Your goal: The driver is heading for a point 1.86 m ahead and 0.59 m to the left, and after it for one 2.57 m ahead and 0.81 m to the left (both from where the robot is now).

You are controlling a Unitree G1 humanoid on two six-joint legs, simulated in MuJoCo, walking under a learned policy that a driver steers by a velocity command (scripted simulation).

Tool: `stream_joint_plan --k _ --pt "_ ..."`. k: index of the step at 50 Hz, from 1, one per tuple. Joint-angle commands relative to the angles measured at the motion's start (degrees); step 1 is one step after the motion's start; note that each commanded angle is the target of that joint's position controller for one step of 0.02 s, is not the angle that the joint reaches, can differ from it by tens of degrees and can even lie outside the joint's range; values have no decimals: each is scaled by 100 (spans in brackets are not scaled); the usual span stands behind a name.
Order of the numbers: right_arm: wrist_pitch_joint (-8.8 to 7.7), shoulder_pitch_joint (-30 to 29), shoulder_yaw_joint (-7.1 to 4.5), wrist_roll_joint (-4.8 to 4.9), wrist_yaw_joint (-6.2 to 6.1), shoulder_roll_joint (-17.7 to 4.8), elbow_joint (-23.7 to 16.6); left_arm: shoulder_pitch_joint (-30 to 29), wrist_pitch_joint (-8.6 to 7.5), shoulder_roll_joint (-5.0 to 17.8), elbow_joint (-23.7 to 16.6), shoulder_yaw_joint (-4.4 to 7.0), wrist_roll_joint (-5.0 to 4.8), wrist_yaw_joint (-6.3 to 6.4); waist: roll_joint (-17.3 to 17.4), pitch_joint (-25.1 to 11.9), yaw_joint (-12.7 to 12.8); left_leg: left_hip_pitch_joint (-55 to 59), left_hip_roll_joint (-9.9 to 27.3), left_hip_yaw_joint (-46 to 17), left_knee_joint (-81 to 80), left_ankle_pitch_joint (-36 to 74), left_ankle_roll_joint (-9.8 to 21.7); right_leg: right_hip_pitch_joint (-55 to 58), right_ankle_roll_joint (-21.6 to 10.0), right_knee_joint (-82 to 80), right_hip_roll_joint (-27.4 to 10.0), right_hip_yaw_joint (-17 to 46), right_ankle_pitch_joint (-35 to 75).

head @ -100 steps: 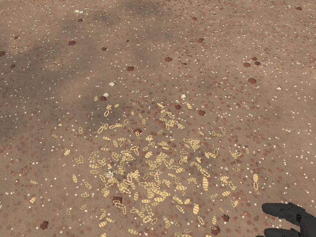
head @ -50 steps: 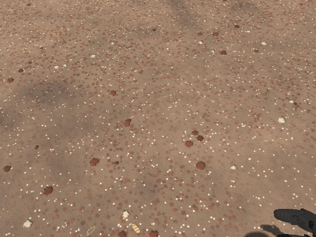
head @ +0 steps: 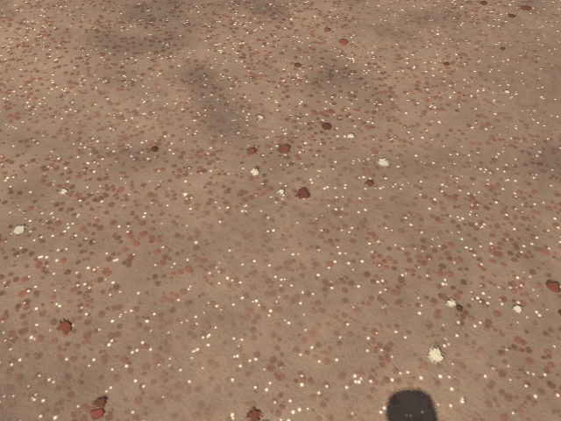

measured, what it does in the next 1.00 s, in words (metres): walks ahead, turning left: left foot, then right foot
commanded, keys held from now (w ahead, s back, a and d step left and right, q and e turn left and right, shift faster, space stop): w+q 0.04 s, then q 0.50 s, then w+q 0.20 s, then w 0.26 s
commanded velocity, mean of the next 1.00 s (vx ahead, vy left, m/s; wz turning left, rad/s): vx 0.27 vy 0.00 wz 0.50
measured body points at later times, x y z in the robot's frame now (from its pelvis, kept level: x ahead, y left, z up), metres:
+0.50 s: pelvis +0.21 +0.02 +0.00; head +0.25 +0.05 +0.45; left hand +0.31 +0.33 -0.09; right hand +0.42 -0.22 -0.09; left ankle +0.18 +0.11 -0.73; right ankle +0.35 -0.10 -0.70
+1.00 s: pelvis +0.33 +0.09 +0.00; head +0.34 +0.11 +0.45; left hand +0.21 +0.36 -0.12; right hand +0.62 -0.02 -0.08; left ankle +0.30 +0.20 -0.74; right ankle +0.35 -0.08 -0.73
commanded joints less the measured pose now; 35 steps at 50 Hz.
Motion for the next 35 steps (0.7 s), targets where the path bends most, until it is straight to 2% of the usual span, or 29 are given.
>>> stream_joint_plan --k 1,2,3,4,5,6,7,8,9,10,11,13,15,17,20,24,26,27,28,29,30,31,32,33,34,35 --pt "-85 -567 -122 18 109 -487 -697 -8 96 1098 -223 286 -61 96 -659 191 -90 -85 -277 413 -146 -739 283 243 -634 533 -1858 204 5071" --pt "-61 -286 -191 24 110 -614 -686 -64 145 1183 -246 304 -70 131 -796 -68 -279 388 -500 592 -83 -1048 409 276 -556 1057 -1841 145 6055" --pt "-51 366 -320 17 88 -848 -565 -182 207 1225 -284 301 -66 166 -806 -399 -658 1205 -756 689 -188 -1103 549 96 -423 2031 -1710 74 6658" --pt "-52 1221 -493 -16 6 -1183 -393 -295 209 1191 -341 266 -102 199 -607 -838 -1144 2604 -857 486 -725 -335 761 -614 -146 3391 -1422 -37 6084" --pt "-12 1623 -598 -60 -140 -1731 -336 -71 111 700 -510 103 117 182 608 -1406 -984 4348 348 -1246 -538 1622 1163 -2280 201 5318 -887 50 2039" --pt "-62 1328 -605 -155 -115 -1996 -607 486 -65 328 -708 -70 113 80 1346 -2527 -498 5964 1757 -4443 -1123 2081 2594 -4156 515 7235 341 1164 -1948" --pt "-54 1357 -506 -129 -88 -1554 -696 -97 -191 925 -657 52 -61 3 238 -2643 -955 5884 1537 -3797 -1284 2437 2303 -4454 386 7361 -78 2024 -1718" --pt "-76 1061 -441 -67 -95 -1284 -716 -494 -227 924 -828 41 -176 -7 82 -1828 -858 5179 1297 -2831 -1250 2619 2044 -4666 283 6959 -313 1913 -1300" --pt "-75 768 -409 14 -112 -1139 -730 -602 -210 854 -773 41 -84 58 -435 -1112 -620 4253 976 -2274 -1359 2558 1766 -4632 309 6472 -533 1773 -972" --pt "-44 530 -371 40 -158 -984 -784 -636 -143 938 -771 94 26 115 -406 -793 -460 3545 803 -1972 -1512 2476 1643 -4393 348 6077 -665 1729 -733" --pt "-10 404 -347 -55 -189 -965 -866 -546 -45 949 -780 118 31 124 -253 -677 -286 2950 675 -1812 -1671 2570 1602 -3985 376 5943 -692 1736 -586" --pt "6 306 -392 -115 -221 -1073 -898 -347 86 754 -778 79 59 153 -84 -678 -131 2457 521 -1570 -1762 3008 1599 -3739 510 5450 -619 1641 -389" --pt "46 319 -433 -93 -286 -1196 -883 -408 142 648 -809 38 88 196 16 -792 -121 2336 371 -1384 -1694 3181 1501 -3731 626 4815 -498 1586 -37" --pt "151 317 -441 -26 -371 -1222 -878 -619 173 611 -862 10 94 203 147 -948 -186 2345 237 -1342 -1567 2825 1320 -3663 704 4231 -406 1608 467" --pt "317 319 -436 9 -470 -1208 -909 -1048 197 621 -969 -7 46 150 334 -991 -341 2339 139 -1549 -1445 1820 1075 -3503 736 3485 -261 1675 1004" --pt "423 330 -419 -13 -490 -1170 -973 -1355 149 728 -1089 29 16 61 538 -847 -445 2562 198 -2223 -1141 973 984 -3324 643 2621 -66 1827 726" --pt "437 179 -397 11 -493 -1120 -1054 -1182 79 797 -1067 84 6 29 666 -787 -295 2699 121 -2554 -883 717 837 -2943 496 1820 -29 1844 878" --pt "440 44 -373 28 -499 -1062 -1113 -978 31 818 -1014 111 13 24 682 -752 -124 2595 -60 -2557 -661 451 663 -2452 365 1090 -103 1791 1591" --pt "425 195 -296 -29 -494 -811 -1176 -774 11 1067 -1016 171 85 50 314 -1033 -159 2149 -313 -2349 -117 -748 426 -1576 67 961 -869 2305 2171" --pt "394 780 -217 -99 -478 -511 -1176 -884 80 1463 -1101 241 187 100 -1120 -1113 -575 985 -1158 -1374 985 -3403 87 -665 -685 935 -2060 3643 3129" --pt "337 875 -273 -78 -453 -841 -1263 -419 130 1372 -932 269 211 82 -1912 -1182 -438 50 -1087 -918 2075 -4100 -114 -464 -1394 612 -2727 4992 2054" --pt "321 805 -367 -39 -430 -1171 -1188 -477 120 1072 -1017 195 121 81 -1367 -911 -323 -266 -724 -968 2651 -3572 -210 -575 -1363 510 -2498 4712 659" --pt "353 547 -412 -12 -421 -1234 -1155 -554 136 886 -1016 156 65 96 -1029 -622 -233 -429 -547 -815 2836 -3090 -282 -803 -1089 429 -2127 4043 -312" --pt "391 461 -421 -23 -422 -1179 -1162 -672 155 867 -1035 142 23 118 -1003 -461 -248 -494 -455 -680 2898 -2812 -346 -983 -884 324 -1889 3667 -661" --pt "398 388 -405 -16 -389 -1083 -1205 -708 159 870 -1018 131 6 151 -1066 -312 -218 -529 -342 -610 2891 -2565 -390 -1146 -833 197 -1797 3399 -678" --pt "378 328 -367 0 -345 -939 -1241 -647 148 896 -1004 135 31 171 -1108 -232 -169 -423 -310 -442 2819 -2366 -402 -1329 -800 58 -1659 3058 -573"
Velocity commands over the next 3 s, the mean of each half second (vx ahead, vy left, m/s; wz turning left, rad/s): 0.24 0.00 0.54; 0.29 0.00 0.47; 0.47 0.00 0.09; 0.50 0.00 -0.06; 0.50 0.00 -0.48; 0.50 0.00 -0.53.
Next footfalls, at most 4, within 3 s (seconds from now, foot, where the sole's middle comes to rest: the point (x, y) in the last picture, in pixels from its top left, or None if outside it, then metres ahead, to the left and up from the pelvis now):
0.08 left None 0.22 0.11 -0.77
0.56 right None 0.39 -0.06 -0.77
0.98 left None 0.33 0.22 -0.77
1.46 right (230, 311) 0.74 0.21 -0.77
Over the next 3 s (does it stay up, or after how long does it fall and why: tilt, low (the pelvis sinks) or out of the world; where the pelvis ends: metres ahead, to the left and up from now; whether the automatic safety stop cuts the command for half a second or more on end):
stays up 1.30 0.53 0.00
